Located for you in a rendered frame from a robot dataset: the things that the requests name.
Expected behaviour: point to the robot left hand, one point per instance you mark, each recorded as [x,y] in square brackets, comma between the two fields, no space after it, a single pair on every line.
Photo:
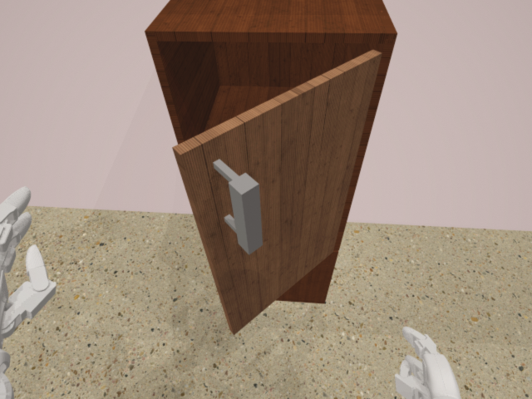
[31,297]

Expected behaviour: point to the cupboard door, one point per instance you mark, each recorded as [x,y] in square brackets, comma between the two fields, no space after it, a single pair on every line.
[301,147]

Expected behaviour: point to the robot right hand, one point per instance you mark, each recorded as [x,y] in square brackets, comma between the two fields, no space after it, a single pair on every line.
[433,377]

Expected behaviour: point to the handle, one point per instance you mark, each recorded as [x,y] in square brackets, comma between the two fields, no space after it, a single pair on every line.
[245,199]

